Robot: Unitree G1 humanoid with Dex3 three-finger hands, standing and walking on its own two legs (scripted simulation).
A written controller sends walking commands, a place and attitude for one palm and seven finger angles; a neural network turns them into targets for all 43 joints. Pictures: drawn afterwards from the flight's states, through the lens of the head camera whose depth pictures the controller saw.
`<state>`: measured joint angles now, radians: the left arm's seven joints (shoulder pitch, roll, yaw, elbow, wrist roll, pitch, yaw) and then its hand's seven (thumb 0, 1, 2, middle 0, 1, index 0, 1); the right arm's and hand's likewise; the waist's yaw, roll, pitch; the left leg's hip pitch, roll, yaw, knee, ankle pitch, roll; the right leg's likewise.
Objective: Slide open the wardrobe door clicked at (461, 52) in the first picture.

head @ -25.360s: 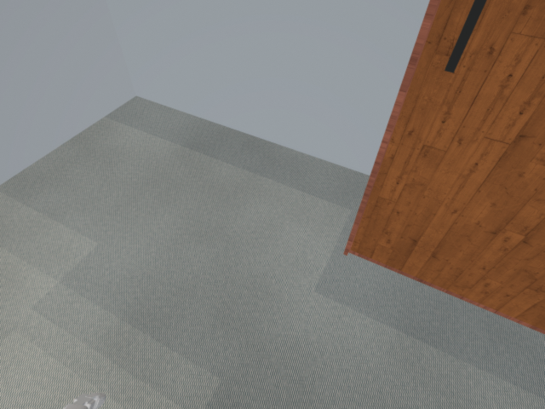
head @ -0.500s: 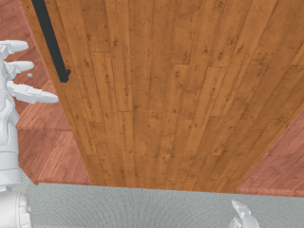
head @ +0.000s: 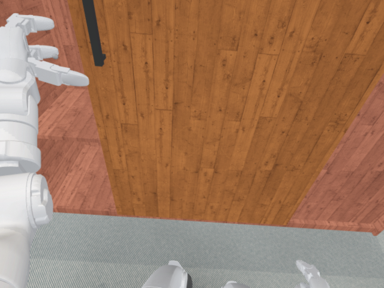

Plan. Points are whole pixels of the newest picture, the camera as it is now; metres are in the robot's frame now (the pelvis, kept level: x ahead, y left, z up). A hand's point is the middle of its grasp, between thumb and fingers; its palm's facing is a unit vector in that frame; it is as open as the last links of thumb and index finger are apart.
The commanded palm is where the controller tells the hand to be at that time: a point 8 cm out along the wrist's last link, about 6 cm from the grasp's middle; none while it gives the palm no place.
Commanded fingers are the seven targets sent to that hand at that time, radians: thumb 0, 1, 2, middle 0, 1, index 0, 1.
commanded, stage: relax the arm and regain balance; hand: left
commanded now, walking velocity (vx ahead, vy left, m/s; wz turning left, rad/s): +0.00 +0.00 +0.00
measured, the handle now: (92, 10) +0.65 +0.32 +0.33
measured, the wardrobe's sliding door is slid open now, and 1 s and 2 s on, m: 0.37 0.37 0.37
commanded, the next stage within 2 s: none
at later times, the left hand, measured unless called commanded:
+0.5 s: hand out of the picture -0.21 +0.24 -0.14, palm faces +0.06 -0.99 -0.14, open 16.6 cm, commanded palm none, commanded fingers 0.00 -0.50 0.30 -0.15 -0.30 -0.15 -0.30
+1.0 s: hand out of the picture -0.66 +0.25 -0.07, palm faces +0.18 -0.96 -0.22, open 16.2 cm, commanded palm none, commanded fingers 0.00 -0.50 0.30 -0.15 -0.30 -0.15 -0.30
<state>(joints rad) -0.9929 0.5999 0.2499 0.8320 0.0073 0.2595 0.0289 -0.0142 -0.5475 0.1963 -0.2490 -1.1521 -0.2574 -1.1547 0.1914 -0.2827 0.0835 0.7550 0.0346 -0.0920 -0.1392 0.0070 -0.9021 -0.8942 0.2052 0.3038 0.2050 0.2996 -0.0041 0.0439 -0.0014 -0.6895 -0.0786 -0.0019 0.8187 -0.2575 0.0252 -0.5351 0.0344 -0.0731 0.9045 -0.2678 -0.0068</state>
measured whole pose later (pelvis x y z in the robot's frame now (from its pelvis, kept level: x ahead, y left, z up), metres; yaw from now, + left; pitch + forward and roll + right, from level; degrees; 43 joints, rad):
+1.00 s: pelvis -0.78 +0.08 +0.03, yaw +1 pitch -6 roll +4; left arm 0.28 0.09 0.05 0.69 -0.04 0.11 0.02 0.07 -0.49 0.29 -0.15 -0.30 -0.16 -0.30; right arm 0.37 -0.22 -0.04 0.90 -0.05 0.10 -0.05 0.01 -0.91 -0.89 0.20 0.30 0.20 0.30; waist 0.00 0.07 -0.01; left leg -0.39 -0.07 0.15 0.73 -0.24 0.08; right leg -0.35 0.03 0.04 1.14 -0.48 -0.01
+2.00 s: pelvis -1.29 +0.00 +0.00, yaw +1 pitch -3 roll +4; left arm 0.18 0.17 0.01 0.64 0.03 0.09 0.05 0.01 -0.48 0.30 -0.15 -0.30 -0.16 -0.30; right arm 0.34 -0.13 -0.03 0.79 -0.07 0.05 -0.07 0.00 -0.91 -0.89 0.20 0.30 0.20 0.30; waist 0.01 -0.05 0.04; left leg -0.29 -0.12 0.05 1.02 -0.69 0.08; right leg -0.56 0.07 0.16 1.42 -0.56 0.02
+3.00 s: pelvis -1.50 +0.02 +0.04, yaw +0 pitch +0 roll +1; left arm 0.22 0.22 0.03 0.75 0.04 0.03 0.06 0.04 -0.49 0.30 -0.15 -0.30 -0.16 -0.30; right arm 0.24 -0.17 -0.05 0.80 -0.02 0.04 -0.01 0.00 -0.91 -0.89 0.20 0.30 0.20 0.30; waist -0.01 -0.06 -0.02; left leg -0.31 -0.02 0.02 0.78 -0.53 0.02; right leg -0.45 -0.01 0.05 0.85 -0.41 0.00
